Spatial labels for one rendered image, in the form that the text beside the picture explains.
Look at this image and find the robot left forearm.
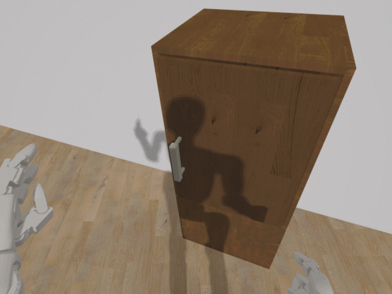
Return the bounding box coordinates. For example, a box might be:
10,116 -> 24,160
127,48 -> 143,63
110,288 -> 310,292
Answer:
0,251 -> 24,294

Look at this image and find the cupboard door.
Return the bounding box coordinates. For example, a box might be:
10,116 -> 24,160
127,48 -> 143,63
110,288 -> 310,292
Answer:
156,56 -> 341,228

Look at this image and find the right robot hand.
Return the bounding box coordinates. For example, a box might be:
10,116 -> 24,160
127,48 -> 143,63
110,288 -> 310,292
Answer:
288,252 -> 334,294

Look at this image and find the left robot hand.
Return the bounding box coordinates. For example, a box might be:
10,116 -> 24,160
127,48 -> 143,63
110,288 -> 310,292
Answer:
0,143 -> 53,253

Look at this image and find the handle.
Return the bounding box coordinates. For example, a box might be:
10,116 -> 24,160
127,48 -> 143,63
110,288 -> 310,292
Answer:
169,137 -> 185,182

